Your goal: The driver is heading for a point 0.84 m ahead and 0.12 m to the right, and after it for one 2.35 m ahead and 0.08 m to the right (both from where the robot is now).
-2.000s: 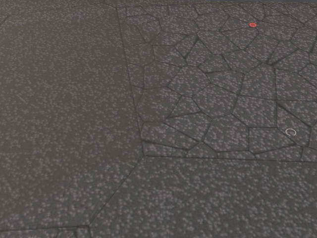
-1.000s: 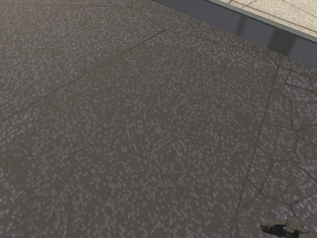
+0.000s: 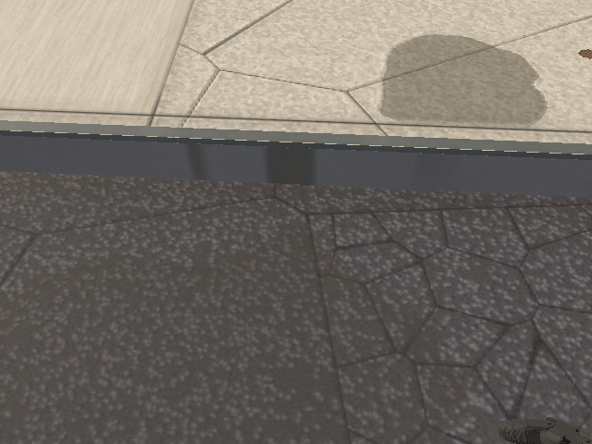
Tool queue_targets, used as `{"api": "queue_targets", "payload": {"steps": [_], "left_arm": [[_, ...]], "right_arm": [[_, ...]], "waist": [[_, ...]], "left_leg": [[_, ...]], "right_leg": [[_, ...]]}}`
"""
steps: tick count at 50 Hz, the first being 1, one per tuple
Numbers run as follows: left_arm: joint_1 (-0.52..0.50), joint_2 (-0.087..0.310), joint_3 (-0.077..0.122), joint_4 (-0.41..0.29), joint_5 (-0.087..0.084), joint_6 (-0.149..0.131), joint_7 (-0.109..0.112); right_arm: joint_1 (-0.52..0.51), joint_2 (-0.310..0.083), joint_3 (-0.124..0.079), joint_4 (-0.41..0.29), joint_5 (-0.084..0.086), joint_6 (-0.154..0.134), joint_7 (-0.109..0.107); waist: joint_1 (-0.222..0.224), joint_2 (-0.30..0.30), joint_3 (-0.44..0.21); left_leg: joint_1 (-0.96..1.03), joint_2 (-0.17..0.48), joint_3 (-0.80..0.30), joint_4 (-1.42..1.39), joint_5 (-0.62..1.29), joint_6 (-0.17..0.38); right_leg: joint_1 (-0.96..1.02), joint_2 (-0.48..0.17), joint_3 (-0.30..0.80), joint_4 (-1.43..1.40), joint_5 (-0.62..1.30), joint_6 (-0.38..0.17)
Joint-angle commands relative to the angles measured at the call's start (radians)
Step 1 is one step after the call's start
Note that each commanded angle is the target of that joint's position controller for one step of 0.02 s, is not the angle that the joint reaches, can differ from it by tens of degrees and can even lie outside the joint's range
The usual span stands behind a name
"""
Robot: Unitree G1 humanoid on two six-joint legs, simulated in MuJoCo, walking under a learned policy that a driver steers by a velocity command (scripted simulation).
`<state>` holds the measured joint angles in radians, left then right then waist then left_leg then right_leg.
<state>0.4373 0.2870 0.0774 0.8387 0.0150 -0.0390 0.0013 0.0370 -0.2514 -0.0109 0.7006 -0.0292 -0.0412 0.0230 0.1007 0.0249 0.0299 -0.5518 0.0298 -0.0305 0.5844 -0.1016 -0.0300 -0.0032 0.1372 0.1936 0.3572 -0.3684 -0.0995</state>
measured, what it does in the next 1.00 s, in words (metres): walks ahead, turning right: left foot, then right foot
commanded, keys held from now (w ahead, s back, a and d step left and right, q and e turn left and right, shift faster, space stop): w+e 0.36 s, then e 0.24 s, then no key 0.22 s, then w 0.18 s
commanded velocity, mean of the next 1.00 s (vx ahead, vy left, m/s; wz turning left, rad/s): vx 0.32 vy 0.00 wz -0.47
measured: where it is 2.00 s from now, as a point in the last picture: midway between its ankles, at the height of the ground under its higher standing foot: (448, 337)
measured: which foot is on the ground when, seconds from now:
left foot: up 0.00-0.02, down 0.04-0.56, up 0.58-1.00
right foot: down 0.00-0.06, up 0.08-0.52, down 0.54-1.00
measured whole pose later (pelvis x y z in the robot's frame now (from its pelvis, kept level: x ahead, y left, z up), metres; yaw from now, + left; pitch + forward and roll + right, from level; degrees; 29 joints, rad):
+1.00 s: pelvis +0.35 -0.06 +0.01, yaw -27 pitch +1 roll +0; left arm 0.30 0.24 0.04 0.80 0.03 0.00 -0.01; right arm 0.25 -0.25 -0.04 0.81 -0.03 0.03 0.01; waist 0.03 0.01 -0.03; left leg -0.40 0.04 0.00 0.77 -0.35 -0.01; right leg -0.24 0.12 0.05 0.33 -0.11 -0.11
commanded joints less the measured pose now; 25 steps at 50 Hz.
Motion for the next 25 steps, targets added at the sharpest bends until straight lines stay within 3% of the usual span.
{"api": "queue_targets", "payload": {"steps": [1,2,3,4,5,6,7,9,13,18,21,23,25], "left_arm": [[-0.08,0.184,0.04,-0.076,-0.001,-0.019,0.001],[-0.078,0.138,0.027,-0.088,-0.012,-0.027,-0.009],[-0.028,0.039,0.002,-0.126,-0.038,-0.031,-0.009],[0.035,0.086,0.005,-0.134,-0.014,-0.021,-0.006],[0.002,0.122,0.011,-0.101,0.005,-0.005,-0.003],[-0.061,0.115,0.008,-0.102,0.01,-0.001,-0.015],[-0.081,0.097,0.006,-0.107,0.011,0.005,-0.025],[-0.089,0.085,0.003,-0.109,0.025,0.027,-0.042],[-0.185,0.067,-0.004,-0.154,0.022,0.042,-0.061],[-0.339,0.036,-0.022,-0.206,0.019,0.039,-0.076],[-0.411,0.01,-0.035,-0.232,0.022,0.03,-0.086],[-0.411,0.017,-0.032,-0.237,0.03,0.028,-0.084],[-0.33,0.042,-0.019,-0.219,0.041,0.024,-0.071]], "right_arm": [[0.158,-0.151,-0.05,-0.022,0.003,-0.035,-0.021],[0.297,-0.209,-0.067,-0.004,-0.015,-0.048,-0.036],[0.382,-0.296,-0.084,-0.013,-0.039,-0.043,-0.049],[0.328,-0.3,-0.091,-0.008,-0.023,-0.028,-0.044],[0.254,-0.193,-0.07,-0.027,-0.014,-0.02,-0.039],[0.21,-0.126,-0.053,-0.027,-0.006,-0.02,-0.035],[0.192,-0.105,-0.046,-0.022,-0.008,-0.023,-0.034],[0.219,-0.104,-0.045,0.007,0.0,-0.039,-0.034],[0.265,-0.123,-0.056,0.039,0.012,-0.065,-0.022],[0.3,-0.13,-0.062,0.071,0.01,-0.06,-0.02],[0.304,-0.146,-0.065,0.083,0.016,-0.052,-0.027],[0.328,-0.165,-0.07,0.097,0.02,-0.041,-0.034],[0.326,-0.196,-0.079,0.1,0.025,-0.025,-0.044]], "waist": [[-0.154,-0.08,-0.085],[-0.213,0.009,-0.195],[-0.208,0.187,-0.311],[-0.137,0.276,-0.319],[-0.12,0.098,-0.176],[-0.122,0.013,-0.08],[-0.107,0.034,-0.043],[-0.097,0.088,-0.02],[-0.098,0.07,-0.018],[-0.124,0.062,0.021],[-0.132,0.064,0.046],[-0.136,0.08,0.024],[-0.104,0.1,-0.032]], "left_leg": [[0.355,-0.055,0.021,-0.118,-0.048,0.047],[0.572,0.078,-0.106,-0.162,-0.148,0.09],[0.81,0.35,-0.481,-0.242,-0.339,0.159],[0.779,0.426,-0.776,-0.326,-0.402,0.232],[0.652,0.39,-0.647,-0.323,-0.475,0.224],[0.534,0.328,-0.479,-0.341,-0.393,0.204],[0.469,0.278,-0.35,-0.364,-0.272,0.177],[0.415,0.229,-0.195,-0.386,-0.076,0.164],[0.446,0.242,-0.062,-0.425,0.09,0.19],[0.475,0.21,0.104,-0.435,0.163,0.174],[0.468,0.202,0.198,-0.37,0.393,0.146],[0.522,0.21,0.225,-0.289,0.564,0.125],[0.57,0.211,0.241,-0.121,0.756,0.108]], "right_leg": [[-0.124,-0.208,0.161,0.193,0.7,-0.047],[-0.218,-0.135,0.094,0.431,0.578,-0.018],[-0.476,-0.006,-0.035,0.72,0.05,0.016],[-0.623,-0.012,-0.071,0.854,-0.181,0.014],[-0.654,-0.091,-0.066,0.908,-0.092,0.011],[-0.637,-0.121,-0.083,0.874,-0.018,0.02],[-0.611,-0.149,-0.094,0.831,0.016,0.029],[-0.583,-0.172,-0.115,0.81,0.048,0.047],[-0.67,-0.192,-0.124,0.78,0.142,0.066],[-0.694,-0.204,-0.179,0.552,0.304,0.078],[-0.583,-0.182,-0.261,0.358,0.328,0.06],[-0.525,-0.148,-0.299,0.294,0.283,0.039],[-0.429,-0.089,-0.317,0.238,0.202,0.004]]}}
